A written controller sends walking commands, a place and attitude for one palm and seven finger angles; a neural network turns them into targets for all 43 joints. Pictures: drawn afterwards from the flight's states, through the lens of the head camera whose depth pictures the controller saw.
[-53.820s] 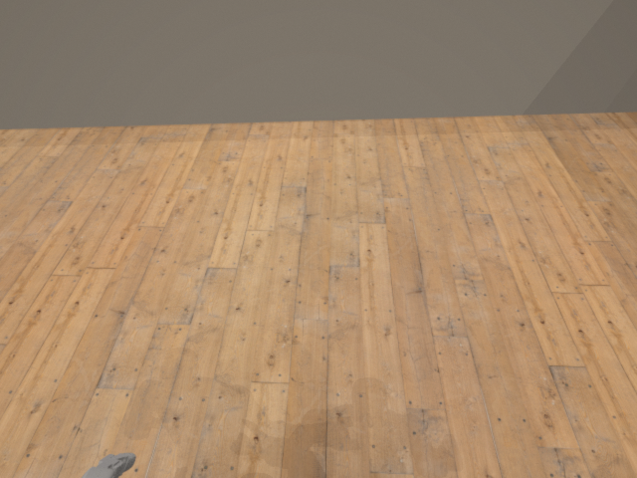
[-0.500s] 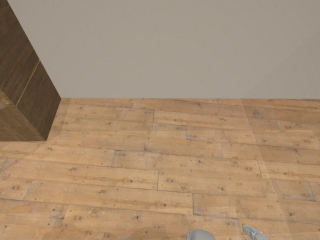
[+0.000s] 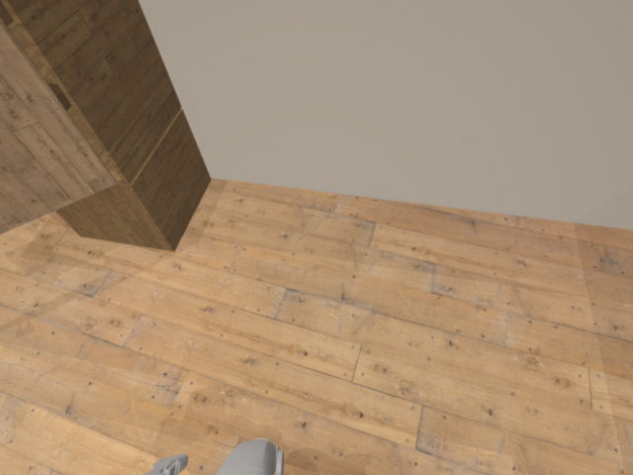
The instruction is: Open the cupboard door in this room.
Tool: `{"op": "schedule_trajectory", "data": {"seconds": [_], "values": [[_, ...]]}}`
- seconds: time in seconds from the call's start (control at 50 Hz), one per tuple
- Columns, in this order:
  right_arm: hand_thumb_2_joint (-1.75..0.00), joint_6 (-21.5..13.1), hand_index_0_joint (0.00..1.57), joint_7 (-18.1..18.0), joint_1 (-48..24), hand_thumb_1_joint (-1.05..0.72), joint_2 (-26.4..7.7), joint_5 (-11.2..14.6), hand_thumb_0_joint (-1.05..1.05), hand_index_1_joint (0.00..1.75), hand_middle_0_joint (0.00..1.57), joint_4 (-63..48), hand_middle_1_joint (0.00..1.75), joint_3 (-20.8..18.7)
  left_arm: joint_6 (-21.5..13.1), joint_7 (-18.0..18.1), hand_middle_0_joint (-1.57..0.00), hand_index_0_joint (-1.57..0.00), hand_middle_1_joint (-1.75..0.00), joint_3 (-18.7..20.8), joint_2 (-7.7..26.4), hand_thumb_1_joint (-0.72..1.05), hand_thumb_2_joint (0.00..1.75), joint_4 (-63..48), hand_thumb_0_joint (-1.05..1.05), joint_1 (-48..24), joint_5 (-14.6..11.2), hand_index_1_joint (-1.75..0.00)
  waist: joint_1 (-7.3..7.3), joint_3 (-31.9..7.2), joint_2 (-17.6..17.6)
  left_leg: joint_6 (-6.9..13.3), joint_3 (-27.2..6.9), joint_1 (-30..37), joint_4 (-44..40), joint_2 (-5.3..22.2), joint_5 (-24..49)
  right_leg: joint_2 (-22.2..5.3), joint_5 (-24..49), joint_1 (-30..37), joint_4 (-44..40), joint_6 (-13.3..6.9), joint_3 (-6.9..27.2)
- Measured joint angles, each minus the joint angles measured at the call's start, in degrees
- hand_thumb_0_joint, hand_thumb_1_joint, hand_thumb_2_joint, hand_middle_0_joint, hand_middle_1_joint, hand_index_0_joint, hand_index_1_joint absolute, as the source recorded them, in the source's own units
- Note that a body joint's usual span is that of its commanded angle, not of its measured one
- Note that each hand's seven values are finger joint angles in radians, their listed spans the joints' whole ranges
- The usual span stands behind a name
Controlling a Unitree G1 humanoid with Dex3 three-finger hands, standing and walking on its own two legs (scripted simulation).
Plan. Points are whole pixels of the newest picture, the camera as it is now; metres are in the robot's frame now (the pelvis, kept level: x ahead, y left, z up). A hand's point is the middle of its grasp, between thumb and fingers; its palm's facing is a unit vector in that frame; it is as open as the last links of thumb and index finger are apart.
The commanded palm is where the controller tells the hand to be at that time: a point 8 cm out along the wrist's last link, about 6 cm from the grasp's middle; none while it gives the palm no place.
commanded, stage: turn to face it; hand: left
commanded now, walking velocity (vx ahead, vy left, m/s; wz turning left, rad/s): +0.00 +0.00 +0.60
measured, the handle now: out of the picture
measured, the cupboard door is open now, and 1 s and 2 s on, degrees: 45 45 45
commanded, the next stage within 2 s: take the last steps up to it in 0.82 s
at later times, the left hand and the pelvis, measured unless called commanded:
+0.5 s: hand out of the picture +0.05 +0.26 -0.17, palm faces +0.29 -0.93 -0.24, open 7.3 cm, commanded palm none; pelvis +0.02 +0.03 +0.00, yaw +16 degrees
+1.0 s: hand out of the picture -0.01 +0.16 -0.16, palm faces +0.50 -0.83 -0.25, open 7.3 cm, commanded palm none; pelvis +0.04 -0.02 +0.00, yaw +29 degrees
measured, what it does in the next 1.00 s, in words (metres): steps on the spot, turning left: left foot, then right foot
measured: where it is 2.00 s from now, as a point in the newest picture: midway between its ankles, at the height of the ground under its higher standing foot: (250, 471)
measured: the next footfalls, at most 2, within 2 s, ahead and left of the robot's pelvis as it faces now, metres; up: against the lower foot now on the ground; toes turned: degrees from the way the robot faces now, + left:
left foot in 0.20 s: +0.04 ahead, +0.13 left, +0.00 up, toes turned +14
right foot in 0.68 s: +0.10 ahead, -0.10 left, +0.00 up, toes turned +17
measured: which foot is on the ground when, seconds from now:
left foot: up 0.00-0.18, down 0.20-0.68, up 0.70-1.00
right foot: down 0.00-0.20, up 0.22-0.66, down 0.68-1.00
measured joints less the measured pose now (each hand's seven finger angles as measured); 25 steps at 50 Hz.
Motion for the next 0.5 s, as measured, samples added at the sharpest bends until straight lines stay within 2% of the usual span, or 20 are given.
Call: {"op": "schedule_trajectory", "data": {"seconds": [0.08,0.14,0.18,0.2,0.22,0.26,0.32,0.4,0.5], "values": [[-0.9,0.1,0.19,0.2,-2.0,-0.91,0.1,0.0,0.01,0.3,0.19,0.0,0.3,0.4,-0.2,-0.2,-0.2,-0.21,-0.3,0.4,1.2,0.92,0.9,0.2,0.0,1.2,0.3,-0.3,1.29,0.6,-1.1,0.4,2.1,3.1,-9.9,0.8,-0.8,-1.3,-1.5,0.9,1.2,0.5,-3.4],[-0.9,-0.4,0.19,0.3,-3.8,-0.91,0.3,0.1,0.01,0.3,0.19,-0.9,0.3,0.8,0.0,-0.4,-0.2,-0.2,-0.3,0.9,2.5,0.92,0.9,0.9,0.0,2.5,0.6,-0.3,2.41,1.0,-2.1,1.4,4.2,6.1,-17.5,0.4,-1.2,-2.5,-3.3,0.8,3.9,1.3,-5.6],[-0.9,-1.1,0.19,0.4,-4.7,-0.91,0.5,0.1,0.01,0.3,0.19,-1.9,0.3,1.0,0.3,-0.6,-0.2,-0.2,-0.3,1.3,3.5,0.92,0.9,1.5,0.0,3.6,0.5,-0.3,2.77,0.8,-3.0,2.3,5.6,9.0,-23.9,-0.5,1.8,-3.7,-5.3,0.1,7.0,2.2,-6.7],[-0.9,-1.6,0.19,0.5,-4.9,-0.91,0.2,0.0,0.01,0.3,0.19,-2.7,0.3,1.1,0.5,-0.8,-0.2,-0.2,-0.3,1.5,4.0,0.91,0.9,1.7,0.0,4.4,0.3,-0.3,2.86,0.3,-3.0,3.1,6.1,10.9,-28.0,-0.7,6.2,-4.2,-6.5,-1.1,10.1,2.6,-7.0],[-0.9,-2.4,0.19,0.4,-5.2,-0.91,0.3,-0.2,0.01,0.3,0.19,-3.3,0.3,1.0,1.0,-1.0,-0.2,-0.2,-0.3,1.7,4.6,0.91,0.9,2.3,0.0,4.6,0.0,-0.3,2.58,0.0,-3.4,4.4,5.8,10.4,-27.8,-1.2,7.5,-4.7,-8.4,-3.5,15.5,3.6,-5.5],[-0.9,-3.3,0.19,0.1,-5.4,-0.91,0.7,-0.1,0.0,0.3,0.19,-4.0,0.3,1.3,2.9,-0.8,-0.2,-0.2,-0.3,2.0,5.7,0.91,0.9,3.1,0.0,3.8,-0.1,-0.3,2.9,0.2,-4.2,6.8,5.2,9.4,-25.3,-2.0,5.2,-3.1,-13.3,-8.7,27.4,4.4,1.2],[-0.9,-3.6,0.2,-0.9,-4.2,-0.91,0.8,-0.3,0.0,0.3,0.2,-4.4,0.3,1.7,3.9,-0.7,-0.2,-0.2,-0.3,2.4,5.8,0.91,0.9,3.5,0.01,2.3,0.1,-0.3,3.22,-0.8,-3.5,7.6,3.6,10.3,-27.5,-2.4,5.1,-0.9,-11.0,-14.4,36.4,5.1,6.4],[-0.9,-3.7,0.2,-1.6,-2.6,-0.91,1.3,-0.4,0.0,0.3,0.2,-3.8,0.3,2.3,3.4,-1.2,-0.2,-0.2,-0.3,2.3,5.3,0.91,0.9,2.4,0.01,0.3,0.3,-0.3,3.3,-1.3,-2.6,7.7,1.6,12.5,-33.0,-3.1,8.4,-0.1,-4.4,-18.6,37.9,5.9,10.2],[-0.9,-3.6,0.2,-1.5,-0.2,-0.9,2.5,-0.4,0.0,0.3,0.2,-2.7,0.3,2.7,3.0,-1.2,-0.2,-0.2,-0.3,1.9,4.6,0.91,0.9,1.2,0.0,-1.5,0.2,-0.3,2.66,-1.9,-1.7,7.2,-1.0,13.4,-36.0,-3.4,10.3,0.8,-2.8,-18.6,31.8,6.5,11.4]]}}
